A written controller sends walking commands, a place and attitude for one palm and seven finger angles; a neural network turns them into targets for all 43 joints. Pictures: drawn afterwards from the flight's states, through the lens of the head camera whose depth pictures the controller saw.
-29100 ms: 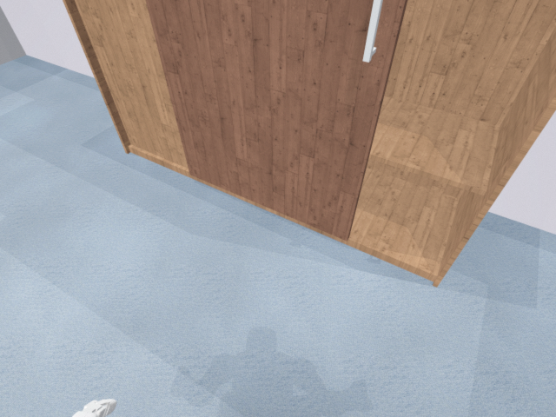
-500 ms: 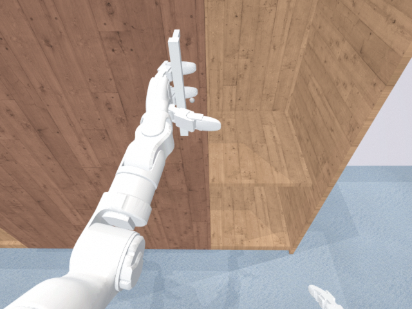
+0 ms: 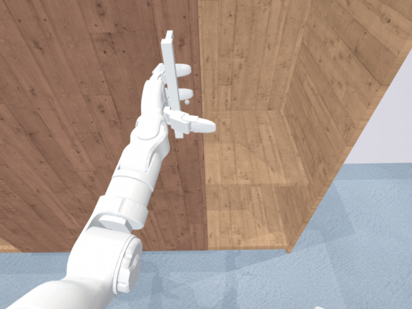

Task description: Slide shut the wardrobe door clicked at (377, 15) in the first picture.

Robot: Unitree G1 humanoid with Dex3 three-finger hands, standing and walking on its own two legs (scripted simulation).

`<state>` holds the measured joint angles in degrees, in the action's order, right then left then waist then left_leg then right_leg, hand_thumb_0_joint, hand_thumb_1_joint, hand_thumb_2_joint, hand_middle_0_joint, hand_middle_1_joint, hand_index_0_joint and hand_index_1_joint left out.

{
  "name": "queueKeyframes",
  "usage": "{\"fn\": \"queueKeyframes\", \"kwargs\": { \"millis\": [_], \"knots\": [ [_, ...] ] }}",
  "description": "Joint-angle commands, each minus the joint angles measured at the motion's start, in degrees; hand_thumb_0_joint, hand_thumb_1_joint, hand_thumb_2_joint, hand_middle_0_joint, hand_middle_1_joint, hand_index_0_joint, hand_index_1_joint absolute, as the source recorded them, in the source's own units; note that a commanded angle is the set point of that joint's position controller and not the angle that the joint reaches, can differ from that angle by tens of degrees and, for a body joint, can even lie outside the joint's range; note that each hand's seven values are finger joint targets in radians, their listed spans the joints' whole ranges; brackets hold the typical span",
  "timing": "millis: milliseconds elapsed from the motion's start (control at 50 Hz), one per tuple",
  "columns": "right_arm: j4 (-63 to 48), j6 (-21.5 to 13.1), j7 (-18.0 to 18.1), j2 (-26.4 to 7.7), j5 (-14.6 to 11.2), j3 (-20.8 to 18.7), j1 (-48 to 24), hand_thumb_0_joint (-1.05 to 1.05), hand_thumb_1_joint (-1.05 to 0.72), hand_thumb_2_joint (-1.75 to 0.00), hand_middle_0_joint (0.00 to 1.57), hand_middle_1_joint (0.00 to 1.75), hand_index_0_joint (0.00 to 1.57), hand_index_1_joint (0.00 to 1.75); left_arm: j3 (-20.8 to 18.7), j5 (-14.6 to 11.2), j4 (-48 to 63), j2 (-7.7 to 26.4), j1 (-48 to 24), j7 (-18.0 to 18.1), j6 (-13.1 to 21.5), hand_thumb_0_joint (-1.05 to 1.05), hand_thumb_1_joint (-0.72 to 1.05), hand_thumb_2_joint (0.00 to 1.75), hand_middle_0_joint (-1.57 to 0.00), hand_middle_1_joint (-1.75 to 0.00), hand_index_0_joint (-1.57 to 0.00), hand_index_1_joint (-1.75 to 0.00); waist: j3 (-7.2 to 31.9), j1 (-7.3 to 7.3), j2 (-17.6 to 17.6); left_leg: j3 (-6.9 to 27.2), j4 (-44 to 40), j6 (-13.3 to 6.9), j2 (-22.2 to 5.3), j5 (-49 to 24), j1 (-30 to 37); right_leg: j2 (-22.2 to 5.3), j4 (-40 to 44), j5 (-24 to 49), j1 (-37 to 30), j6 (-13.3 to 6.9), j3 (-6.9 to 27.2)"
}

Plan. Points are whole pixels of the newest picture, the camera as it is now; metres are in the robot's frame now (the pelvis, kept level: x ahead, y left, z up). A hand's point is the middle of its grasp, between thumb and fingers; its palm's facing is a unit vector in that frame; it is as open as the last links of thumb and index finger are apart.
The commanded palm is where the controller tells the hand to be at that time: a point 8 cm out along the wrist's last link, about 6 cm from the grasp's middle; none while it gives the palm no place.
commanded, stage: grip the handle and tug to test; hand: left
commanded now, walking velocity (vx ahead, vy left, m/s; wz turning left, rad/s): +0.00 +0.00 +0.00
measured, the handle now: (175, 89) +0.49 +0.07 +0.20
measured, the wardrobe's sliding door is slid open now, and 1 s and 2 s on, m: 0.39 0.39 0.39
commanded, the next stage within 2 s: tug the door sideways, standing still in 1.42 s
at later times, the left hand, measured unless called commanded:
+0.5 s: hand (184, 101) +0.44 +0.04 +0.20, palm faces +0.00 -1.00 +0.01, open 8.5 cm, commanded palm +0.42 +0.10 +0.20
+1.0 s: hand (184, 102) +0.43 +0.04 +0.20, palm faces -0.02 -1.00 +0.03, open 5.1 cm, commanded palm +0.41 +0.11 +0.20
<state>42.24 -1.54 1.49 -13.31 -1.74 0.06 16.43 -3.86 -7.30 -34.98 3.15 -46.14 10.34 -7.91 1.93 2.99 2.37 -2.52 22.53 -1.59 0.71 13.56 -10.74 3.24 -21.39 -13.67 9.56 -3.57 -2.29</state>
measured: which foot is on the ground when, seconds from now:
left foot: down 0.00-1.00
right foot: down 0.00-1.00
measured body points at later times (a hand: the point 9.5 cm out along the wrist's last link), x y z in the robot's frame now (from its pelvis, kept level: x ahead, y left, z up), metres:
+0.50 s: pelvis +0.00 +0.00 +0.00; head +0.00 -0.01 +0.45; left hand +0.43 +0.10 +0.20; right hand +0.11 -0.23 -0.12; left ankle -0.02 +0.10 -0.74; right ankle -0.03 -0.08 -0.74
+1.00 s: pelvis +0.00 +0.00 +0.00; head +0.00 -0.01 +0.45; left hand +0.43 +0.10 +0.20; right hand +0.11 -0.24 -0.12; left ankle -0.02 +0.10 -0.74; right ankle -0.03 -0.08 -0.74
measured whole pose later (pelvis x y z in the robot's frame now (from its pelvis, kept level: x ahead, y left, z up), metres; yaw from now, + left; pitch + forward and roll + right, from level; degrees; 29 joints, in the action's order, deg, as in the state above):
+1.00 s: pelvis +0.00 +0.00 +0.00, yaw -1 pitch +1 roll +0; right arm 40.1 0.1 1.7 -12.7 -1.7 0.5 14.3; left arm -4.7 -7.6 -30.5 3.4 -43.5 10.0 -10.7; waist 2.1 3.5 2.1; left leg -3.4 22.0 -1.9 0.6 13.5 -9.5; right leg 3.3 -20.6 -13.1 8.5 -3.3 -1.4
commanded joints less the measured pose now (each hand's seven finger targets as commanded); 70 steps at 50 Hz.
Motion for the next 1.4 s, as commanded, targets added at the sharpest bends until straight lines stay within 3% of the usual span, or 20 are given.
{"fn": "queueKeyframes", "kwargs": {
  "millis": [0, 20, 80, 140, 220, 420, 480, 580, 620, 660, 760, 800, 820, 960, 1000, 1040, 1080, 1140, 1260, 1380],
  "knots": [
    [-7.5, -2.3, 0.4, -6.1, -0.1, -1.6, -4.0, 0.0, -0.9, -0.9, 0.2, 0.3, 0.2, 0.3, -1.9, 0.5, 14.0, 7.9, -30.1, 0.2, 3.3, 0.0, -0.45, 0.32, -0.3, -1.21, -0.3, -1.21, 17.4, -0.51, -6.7, 1.7, 0.4, -1.7, 0.1, -18.0, 6.5, -2.5, 1.3, 24.7, -6.1, 3.0, 2.7],
    [-7.7, -2.2, 0.3, -5.9, -0.1, -1.6, -4.0, 0.0, -0.9, -0.9, 0.2, 0.3, 0.2, 0.3, -1.3, 0.6, 14.5, 7.1, -29.4, 0.1, 3.2, 0.0, -0.41, 0.34, -0.31, -1.21, -0.31, -1.21, 17.8, -0.65, -5.5, 1.7, 0.5, -1.6, 0.1, -18.8, 6.9, -2.5, 1.0, 25.1, -6.1, 2.8, 2.6],
    [-7.5, -1.9, 0.5, -6.2, -0.1, -1.6, -3.9, 0.0, -0.9, -0.9, 0.2, 0.3, 0.2, 0.3, -1.9, 0.2, 12.6, 7.6, -28.8, -0.2, 2.7, 0.0, -0.27, 0.4, -0.32, -1.23, -0.32, -1.23, 16.6, -0.52, -7.6, 1.9, 0.4, -1.6, -0.1, -18.4, 6.3, -2.5, 1.3, 24.6, -6.2, 2.9, 2.3],
    [-7.6, -2.0, 0.6, -6.1, -0.2, -1.5, -4.1, 0.0, -0.9, -0.9, 0.2, 0.3, 0.2, 0.3, -1.2, 0.1, 12.7, 6.7, -30.2, -0.4, 2.4, 0.0, -0.13, 0.46, -0.34, -1.25, -0.34, -1.25, 16.1, -0.03, -6.2, 2.0, 0.5, -1.6, -0.1, -17.4, 7.0, -2.4, 1.5, 23.1, -4.4, 2.8, 2.5],
    [-7.9, -2.6, 0.4, -5.6, -0.3, -1.5, -4.4, 0.0, -0.9, -0.9, 0.2, 0.3, 0.2, 0.3, 1.8, 0.0, 14.0, 3.0, -31.2, -0.5, 3.1, 0.0, 0.06, 0.54, -0.36, -1.28, -0.36, -1.28, 17.2, 0.5, -5.3, 2.4, 1.0, -1.5, -0.3, -18.6, 9.3, -2.1, 1.2, 22.0, -2.7, 2.5, 2.1],
    [-7.2, -2.0, 0.5, -5.9, 0.2, -1.2, -4.1, 0.0, -0.9, -0.9, 0.2, 0.3, 0.2, 0.3, -2.1, 0.5, 10.6, 7.2, -31.5, 1.0, 3.3, 0.0, 0.53, 0.74, -0.41, -1.35, -0.41, -1.35, 16.5, -0.3, -8.4, 2.5, 0.4, -1.5, -0.2, -16.6, 6.3, -2.3, 1.1, 20.7, -4.0, 2.6, 2.2],
    [-7.5, -2.0, 0.5, -5.7, 0.2, -1.3, -4.3, 0.0, -0.9, -0.9, 0.2, 0.3, 0.2, 0.3, -0.9, 0.5, 11.0, 6.0, -31.4, 0.5, 4.0, 0.0, 0.67, 0.8, -0.43, -1.37, -0.43, -1.37, 17.2, -0.3, -7.0, 2.2, 0.6, -1.4, -0.2, -17.7, 7.1, -2.4, 0.9, 21.8, -4.4, 2.5, 2.2],
    [-8.2, -1.9, 0.3, -6.0, 0.1, -1.4, -4.2, 0.0, -0.9, -0.9, 0.2, 0.3, 0.2, 0.3, -2.5, 0.1, 13.0, 8.0, -27.0, -0.8, 4.1, 0.0, 0.9, 0.9, -0.45, -1.4, -0.45, -1.4, 19.4, -1.34, -6.4, 2.0, 0.8, -1.3, -0.2, -20.9, 7.3, -2.5, 0.4, 26.0, -7.3, 2.4, 2.3],
    [-8.3, -1.7, 0.4, -6.1, -0.1, -1.3, -4.2, 0.0, -0.9, -0.9, 0.2, 0.3, 0.2, 0.3, -2.7, -0.3, 12.6, 7.9, -26.3, -1.1, 3.3, 0.0, 0.9, 0.9, -0.45, -1.4, -0.45, -1.4, 17.2, -0.96, -8.4, 1.7, 0.6, -1.5, -0.2, -19.2, 6.2, -2.5, 1.1, 25.9, -6.7, 2.9, 2.3],
    [-8.7, -1.7, 0.5, -6.0, -0.3, -1.4, -4.7, 0.0, -0.9, -0.9, 0.2, 0.3, 0.2, 0.3, -2.2, -0.3, 15.1, 8.0, -26.6, -1.4, 2.9, 0.0, 0.9, 0.9, -0.45, -1.4, -0.45, -1.4, 17.5, -0.86, -6.8, 1.7, 0.4, -1.6, -0.2, -19.2, 6.9, -2.5, 1.2, 25.6, -6.6, 2.8, 2.5],
    [-8.7, -1.4, 0.6, -5.9, -0.1, -1.3, -5.2, 0.0, -0.9, -0.9, 0.2, 0.3, 0.2, 0.3, -3.7, -0.3, 16.2, 9.0, -26.1, -0.2, 2.0, 0.0, 0.9, 0.9, -0.45, -1.4, -0.45, -1.4, 17.0, -1.43, -6.9, 1.7, 0.2, -1.4, -0.3, -19.2, 6.4, -2.4, 1.3, 24.5, -6.8, 2.6, 2.3],
    [-8.9, -0.9, 0.6, -6.0, -0.1, -1.3, -5.4, 0.0, -0.9, -0.9, 0.2, 0.3, 0.2, 0.3, -5.4, 0.2, 16.8, 11.3, -25.5, 0.3, 1.8, 0.0, 0.9, 0.9, -0.45, -1.4, -0.45, -1.4, 17.2, -1.94, -6.2, 1.7, -0.1, -1.4, -0.4, -19.1, 6.1, -2.6, 1.2, 24.3, -7.5, 2.5, 2.4],
    [-9.0, -0.9, 0.6, -5.7, -0.1, -1.2, -5.7, 0.0, -0.9, -0.9, 0.2, 0.3, 0.2, 0.3, -2.7, 0.3, 17.2, 8.3, -26.2, 0.3, 1.6, 0.0, 0.9, 0.9, -0.45, -1.4, -0.45, -1.4, 16.8, -1.28, -6.1, 1.6, 0.0, -1.4, -0.4, -19.2, 6.9, -2.5, 1.3, 24.1, -6.8, 2.5, 2.3],
    [-9.6, -0.5, 0.6, -5.8, 0.0, -1.3, -6.2, 0.0, -0.9, -0.9, 0.2, 0.3, 0.2, 0.3, -4.7, -0.1, 19.1, 10.3, -23.9, 0.2, 1.3, 0.0, 0.9, 0.9, -0.45, -1.4, -0.45, -1.4, 18.3, -1.95, -6.8, 1.3, -0.1, -1.3, -0.3, -20.3, 6.7, -2.7, 1.2, 27.3, -9.2, 2.8, 2.6],
    [-10.0, -0.5, 0.5, -5.6, -0.1, -1.4, -6.5, 0.0, -0.9, -0.9, 0.2, 0.3, 0.2, 0.3, -3.1, 0.2, 20.3, 8.5, -23.5, 0.1, 1.3, 0.0, 0.9, 0.9, -0.45, -1.4, -0.45, -1.4, 18.3, -1.82, -6.0, 1.3, -0.1, -1.4, -0.4, -20.7, 7.7, -2.5, 1.2, 26.7, -8.5, 2.6, 2.4],
    [-10.2, -0.4, 0.3, -5.5, 0.0, -1.4, -6.7, 0.0, -0.9, -0.9, 0.2, 0.3, 0.2, 0.3, -2.6, 0.0, 20.4, 7.5, -21.3, 0.1, 0.8, 0.0, 0.9, 0.9, -0.45, -1.4, -0.45, -1.4, 18.1, -2.04, -6.1, 1.3, 0.0, -1.3, -0.4, -21.5, 8.0, -2.5, 1.2, 28.0, -8.6, 2.7, 2.3],
    [-10.6, -0.1, 0.1, -5.6, 0.0, -1.5, -6.9, 0.0, -0.9, -0.9, 0.2, 0.3, 0.2, 0.3, -3.6, -0.1, 22.1, 8.9, -19.5, 0.0, 0.8, 0.0, 0.9, 0.9, -0.45, -1.4, -0.45, -1.4, 18.9, -2.69, -6.3, 1.4, 0.1, -1.1, -0.4, -23.1, 8.1, -2.6, 0.9, 29.3, -10.2, 2.4, 2.2],
    [-11.5, -0.1, -0.2, -5.4, -0.2, -1.5, -7.7, 0.0, -0.9, -0.9, 0.2, 0.3, 0.2, 0.3, -0.4, -0.1, 25.9, 5.9, -17.9, -0.8, 0.5, 0.0, 0.9, 0.9, -0.45, -1.4, -0.45, -1.4, 20.0, -2.38, -5.4, 1.3, 0.3, -1.1, -0.3, -25.0, 9.5, -2.6, 0.4, 32.2, -10.5, 2.5, 2.0],
    [-13.6, 0.7, -1.0, -5.3, -0.2, -1.6, -9.5, 0.0, -0.9, -0.9, 0.2, 0.3, 0.2, 0.3, -0.5, -0.7, 33.4, 5.8, -9.1, -1.6, -1.2, 0.0, 0.9, 0.9, -0.45, -1.4, -0.45, -1.4, 21.5, -3.68, -7.4, 1.4, 0.8, -1.0, -0.2, -29.2, 9.7, -3.2, -0.8, 40.9, -14.1, 3.1, 1.9],
    [-15.5, 2.2, -1.9, -5.2, -0.2, -1.4, -12.0, 0.0, -0.9, -0.9, 0.2, 0.3, 0.2, 0.3, 2.6, -0.9, 40.3, 4.1, -2.3, -2.3, -3.7, 0.0, 0.9, 0.9, -0.45, -1.4, -0.45, -1.4, 20.4, -4.24, -5.6, 1.6, 1.5, -0.8, 0.1, -30.4, 9.5, -3.7, -1.5, 43.7, -14.4, 3.1, 1.6]
  ]
}}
